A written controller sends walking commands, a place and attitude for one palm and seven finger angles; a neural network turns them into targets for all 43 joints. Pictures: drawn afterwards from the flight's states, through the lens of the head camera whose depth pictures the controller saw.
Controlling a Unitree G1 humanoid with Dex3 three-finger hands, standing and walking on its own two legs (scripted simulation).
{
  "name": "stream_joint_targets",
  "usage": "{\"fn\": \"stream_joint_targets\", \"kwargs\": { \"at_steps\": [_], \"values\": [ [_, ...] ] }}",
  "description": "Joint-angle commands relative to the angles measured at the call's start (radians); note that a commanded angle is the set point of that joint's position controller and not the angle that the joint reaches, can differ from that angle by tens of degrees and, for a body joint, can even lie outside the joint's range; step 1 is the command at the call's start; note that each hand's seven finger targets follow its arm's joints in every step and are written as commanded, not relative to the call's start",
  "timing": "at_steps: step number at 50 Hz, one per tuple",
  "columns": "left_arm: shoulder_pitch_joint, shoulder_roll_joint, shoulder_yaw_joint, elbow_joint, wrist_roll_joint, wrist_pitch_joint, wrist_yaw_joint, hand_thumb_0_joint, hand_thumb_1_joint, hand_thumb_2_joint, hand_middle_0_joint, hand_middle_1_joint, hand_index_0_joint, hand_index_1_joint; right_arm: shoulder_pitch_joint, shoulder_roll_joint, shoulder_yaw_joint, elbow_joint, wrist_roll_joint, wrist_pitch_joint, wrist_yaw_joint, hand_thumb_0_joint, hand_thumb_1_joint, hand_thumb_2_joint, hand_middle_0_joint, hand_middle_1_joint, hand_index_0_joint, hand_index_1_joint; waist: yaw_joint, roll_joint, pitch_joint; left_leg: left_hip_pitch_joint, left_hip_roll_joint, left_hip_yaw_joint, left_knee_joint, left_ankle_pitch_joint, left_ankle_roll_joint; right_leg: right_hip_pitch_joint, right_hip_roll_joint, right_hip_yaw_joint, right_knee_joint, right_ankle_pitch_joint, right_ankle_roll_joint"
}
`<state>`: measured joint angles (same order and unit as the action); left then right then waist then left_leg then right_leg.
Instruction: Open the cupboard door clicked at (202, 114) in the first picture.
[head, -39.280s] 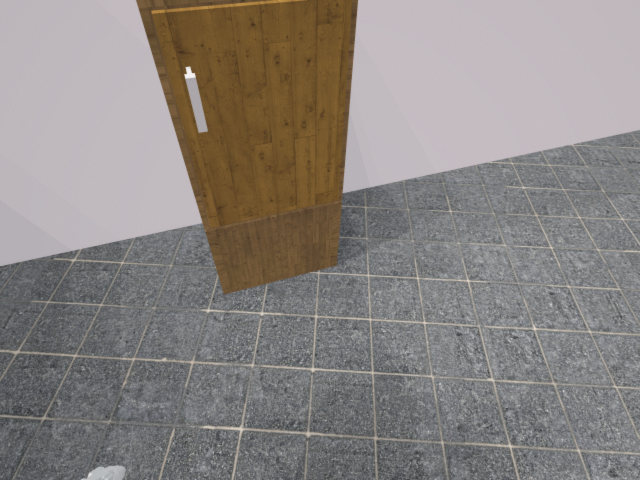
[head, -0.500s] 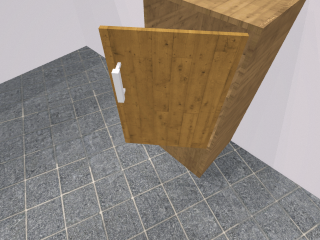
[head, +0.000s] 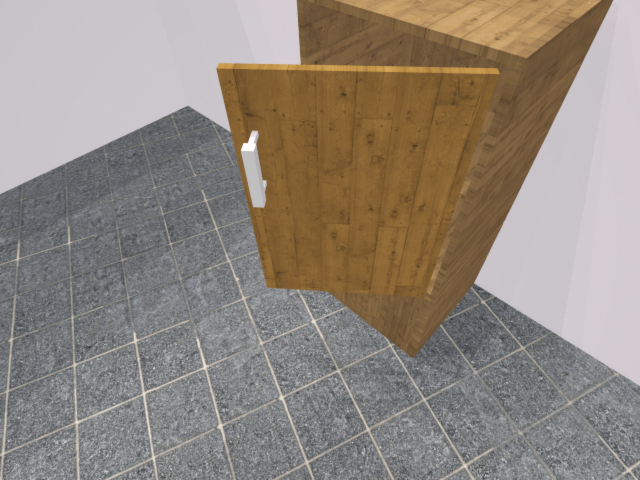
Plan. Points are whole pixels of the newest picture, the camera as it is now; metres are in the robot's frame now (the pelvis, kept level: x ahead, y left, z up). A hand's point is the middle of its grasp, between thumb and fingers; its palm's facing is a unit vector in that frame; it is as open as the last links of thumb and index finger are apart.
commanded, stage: look again from close up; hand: left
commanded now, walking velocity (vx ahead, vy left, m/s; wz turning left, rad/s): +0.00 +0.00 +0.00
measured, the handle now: (256, 169) +0.60 +0.15 +0.04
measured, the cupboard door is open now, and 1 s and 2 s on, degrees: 38 38 38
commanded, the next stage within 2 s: raise the hand with hooked fingers in 0.56 s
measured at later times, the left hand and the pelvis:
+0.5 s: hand out of the picture +0.08 +0.17 -0.17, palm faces -0.02 -0.97 -0.23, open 7.4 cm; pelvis +0.03 -0.02 +0.00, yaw +0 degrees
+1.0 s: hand (193, 431) +0.18 +0.17 -0.03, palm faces -0.01 -1.00 -0.06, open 8.2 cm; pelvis -0.02 -0.04 -0.07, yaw +2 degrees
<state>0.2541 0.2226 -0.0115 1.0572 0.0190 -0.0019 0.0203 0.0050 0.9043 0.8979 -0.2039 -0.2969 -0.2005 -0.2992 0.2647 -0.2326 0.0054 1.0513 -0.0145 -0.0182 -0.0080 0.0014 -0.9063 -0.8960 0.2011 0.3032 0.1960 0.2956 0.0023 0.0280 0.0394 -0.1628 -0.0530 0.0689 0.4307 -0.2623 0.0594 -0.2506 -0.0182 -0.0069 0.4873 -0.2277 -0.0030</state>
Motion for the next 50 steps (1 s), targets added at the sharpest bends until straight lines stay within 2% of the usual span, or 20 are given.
{"fn": "stream_joint_targets", "kwargs": {
  "at_steps": [1,12,18,21,25,32,33,34,35,36,37,38,39,40,41,43,45,46,48,50],
  "values": [
    [-0.009,0.126,0.025,-0.045,-0.005,-0.026,0.004,0.000,0.900,0.900,-0.200,-0.300,-0.200,-0.300,0.002,-0.115,-0.016,-0.036,0.001,-0.026,-0.014,0.000,-0.900,-0.900,0.200,0.300,0.200,0.300,-0.003,-0.051,-0.020,-0.043,0.156,-0.138,-0.110,0.052,0.001,0.054,-0.085,0.103,-0.068,0.065,-0.048],
    [-0.018,0.126,0.023,-0.007,-0.006,-0.028,0.008,0.000,0.900,0.900,-0.200,-0.300,-0.200,-0.300,-0.008,-0.109,-0.014,0.013,0.002,-0.028,-0.022,0.000,-0.900,-0.900,0.200,0.300,0.200,0.300,-0.002,-0.029,-0.023,-0.003,0.162,-0.119,-0.083,0.181,-0.011,0.076,-0.093,0.104,-0.052,0.198,-0.050],
    [-0.031,0.125,0.027,-0.010,-0.007,-0.028,0.008,0.000,0.900,0.900,-0.200,-0.300,-0.200,-0.300,-0.022,-0.104,-0.015,0.021,0.001,-0.027,-0.025,0.000,-0.900,-0.900,0.200,0.300,0.200,0.300,-0.001,-0.026,-0.020,0.003,0.162,-0.116,-0.077,0.193,-0.016,0.081,-0.096,0.109,-0.055,0.227,-0.054],
    [-0.033,0.126,0.030,-0.015,-0.005,-0.031,0.009,0.000,0.900,0.900,-0.200,-0.300,-0.200,-0.300,-0.022,-0.099,-0.019,0.024,0.000,-0.028,-0.025,0.000,-0.900,-0.900,0.200,0.300,0.200,0.300,0.000,-0.048,-0.027,0.007,0.161,-0.114,-0.068,0.209,-0.016,0.093,-0.098,0.108,-0.058,0.257,-0.056],
    [-0.043,0.132,0.034,-0.021,-0.007,-0.032,0.009,0.000,0.900,0.900,-0.200,-0.300,-0.200,-0.300,-0.029,-0.105,-0.022,0.025,0.000,-0.028,-0.027,0.000,-0.900,-0.900,0.200,0.300,0.200,0.300,-0.001,-0.028,-0.051,0.024,0.164,-0.112,-0.065,0.239,-0.021,0.106,-0.099,0.110,-0.053,0.290,-0.058],
    [-0.055,0.142,0.039,-0.030,-0.007,-0.032,0.010,0.000,0.900,0.900,-0.200,-0.300,-0.200,-0.300,-0.036,-0.115,-0.023,0.027,-0.001,-0.026,-0.029,0.000,-0.900,-0.900,0.200,0.300,0.200,0.300,0.000,-0.029,-0.045,0.032,0.170,-0.110,-0.066,0.276,-0.021,0.116,-0.099,0.103,-0.052,0.324,-0.060],
    [0.105,0.096,0.040,0.020,-0.006,-0.044,0.058,0.000,0.900,0.900,-0.200,-0.300,-0.200,-0.300,-0.086,-0.096,-0.032,-0.035,0.016,-0.023,-0.024,0.000,-0.900,-0.900,0.200,0.300,0.200,0.300,0.038,-0.050,-0.097,-0.007,0.180,-0.038,0.166,0.335,-0.053,0.152,-0.160,0.137,-0.037,0.748,-0.001],
    [-0.679,0.422,0.321,-1.483,-0.167,-0.250,0.048,0.000,0.877,0.890,-0.202,-0.315,-0.202,-0.315,-0.045,-0.200,-0.064,-0.377,0.058,-0.170,-0.046,0.000,-0.900,-0.900,0.200,0.300,0.200,0.300,-0.050,0.094,-0.557,0.141,0.040,-0.082,0.028,0.574,-0.045,0.241,-0.057,0.067,0.043,0.740,-0.061],
    [-0.093,0.327,0.287,-1.156,-0.081,-0.208,0.053,0.000,0.853,0.880,-0.203,-0.330,-0.203,-0.330,-0.081,-0.143,-0.052,-0.346,0.016,-0.258,-0.084,0.000,-0.900,-0.900,0.200,0.300,0.200,0.300,0.035,0.267,-0.480,0.230,0.090,-0.094,-0.001,0.742,-0.037,0.156,-0.003,0.017,0.101,0.449,-0.067],
    [0.165,0.051,0.145,-1.012,-0.158,-0.099,0.048,0.000,0.830,0.870,-0.205,-0.345,-0.205,-0.345,-0.118,-0.104,-0.049,-0.348,0.033,-0.279,-0.069,0.000,-0.900,-0.900,0.200,0.300,0.200,0.300,0.005,0.265,-0.292,0.167,0.095,-0.113,0.020,0.787,-0.091,0.009,0.003,-0.058,0.073,0.172,-0.055],
    [0.128,-0.026,0.130,-0.945,-0.173,-0.110,0.017,0.000,0.807,0.860,-0.207,-0.360,-0.207,-0.360,-0.069,-0.104,-0.066,-0.324,0.041,-0.283,-0.055,0.000,-0.900,-0.900,0.200,0.300,0.200,0.300,-0.040,0.056,-0.131,0.084,0.121,-0.111,0.060,0.718,-0.081,-0.096,0.003,-0.073,0.043,0.155,-0.034],
    [0.083,0.032,0.197,-0.957,-0.198,-0.170,-0.019,0.000,0.783,0.850,-0.208,-0.375,-0.208,-0.375,-0.084,-0.147,-0.099,-0.375,0.026,-0.292,-0.047,0.000,-0.900,-0.900,0.200,0.300,0.200,0.300,-0.034,-0.055,-0.063,-0.028,0.103,-0.121,0.124,0.568,-0.066,-0.138,0.006,-0.078,0.053,0.218,-0.026],
    [0.151,0.041,0.231,-0.901,-0.213,-0.237,-0.067,0.000,0.760,0.840,-0.210,-0.390,-0.210,-0.390,-0.073,-0.158,-0.107,-0.395,0.016,-0.292,-0.044,0.000,-0.900,-0.900,0.200,0.300,0.200,0.300,-0.027,-0.160,-0.102,-0.119,0.078,-0.098,0.180,0.439,-0.057,-0.157,0.008,-0.086,0.091,0.276,-0.016],
    [0.228,-0.002,0.226,-0.817,-0.233,-0.309,-0.120,0.000,0.737,0.830,-0.212,-0.405,-0.212,-0.405,-0.082,-0.154,-0.106,-0.422,0.011,-0.294,-0.040,0.000,-0.900,-0.900,0.200,0.300,0.200,0.300,-0.014,-0.243,-0.091,-0.239,0.057,-0.089,0.227,0.300,-0.055,-0.198,0.009,-0.088,0.145,0.252,-0.008],
    [0.278,-0.003,0.240,-0.763,-0.249,-0.382,-0.186,0.000,0.713,0.820,-0.213,-0.420,-0.213,-0.420,-0.093,-0.155,-0.103,-0.456,0.016,-0.304,-0.029,0.000,-0.900,-0.900,0.200,0.300,0.200,0.300,0.015,-0.185,-0.101,-0.307,0.034,-0.073,0.276,0.241,-0.061,-0.214,0.000,-0.065,0.208,0.259,-0.017],
    [0.258,0.016,0.255,-0.800,-0.289,-0.539,-0.313,0.000,0.667,0.800,-0.217,-0.450,-0.217,-0.450,-0.119,-0.151,-0.102,-0.519,0.019,-0.314,-0.014,0.000,-0.900,-0.900,0.200,0.300,0.200,0.300,0.041,-0.175,-0.203,-0.434,0.016,-0.053,0.372,0.132,-0.068,-0.268,0.003,-0.038,0.317,0.158,-0.022],
    [0.171,0.100,0.312,-0.806,-0.319,-0.661,-0.439,0.000,0.620,0.780,-0.220,-0.480,-0.220,-0.480,-0.130,-0.157,-0.101,-0.570,0.029,-0.331,-0.007,0.000,-0.900,-0.900,0.200,0.300,0.200,0.300,0.034,-0.149,-0.271,-0.566,0.005,-0.046,0.477,0.025,-0.068,-0.317,-0.013,0.040,0.374,0.038,-0.019],
    [0.115,0.155,0.346,-0.788,-0.341,-0.689,-0.511,0.000,0.597,0.770,-0.222,-0.495,-0.222,-0.495,-0.115,-0.169,-0.099,-0.587,0.034,-0.335,-0.006,0.000,-0.900,-0.900,0.200,0.300,0.200,0.300,0.028,-0.111,-0.279,-0.614,0.006,-0.052,0.529,0.001,-0.068,-0.330,-0.026,0.095,0.401,0.008,-0.025],
    [0.063,0.211,0.405,-0.843,-0.400,-0.652,-0.576,0.000,0.550,0.750,-0.225,-0.525,-0.225,-0.525,-0.132,-0.173,-0.094,-0.660,0.053,-0.327,-0.018,0.000,-0.900,-0.900,0.200,0.300,0.200,0.300,0.042,-0.118,-0.353,-0.687,0.002,-0.031,0.570,-0.088,-0.053,-0.306,-0.037,0.166,0.362,-0.175,-0.009],
    [-0.062,0.226,0.395,-0.960,-0.441,-0.592,-0.584,0.000,0.503,0.730,-0.228,-0.555,-0.228,-0.555,-0.133,-0.171,-0.082,-0.706,0.064,-0.317,-0.035,0.000,-0.900,-0.900,0.200,0.300,0.200,0.300,0.025,-0.062,-0.352,-0.689,0.011,-0.037,0.581,-0.151,-0.036,-0.339,-0.029,0.180,0.316,-0.357,-0.007]
  ]
}}
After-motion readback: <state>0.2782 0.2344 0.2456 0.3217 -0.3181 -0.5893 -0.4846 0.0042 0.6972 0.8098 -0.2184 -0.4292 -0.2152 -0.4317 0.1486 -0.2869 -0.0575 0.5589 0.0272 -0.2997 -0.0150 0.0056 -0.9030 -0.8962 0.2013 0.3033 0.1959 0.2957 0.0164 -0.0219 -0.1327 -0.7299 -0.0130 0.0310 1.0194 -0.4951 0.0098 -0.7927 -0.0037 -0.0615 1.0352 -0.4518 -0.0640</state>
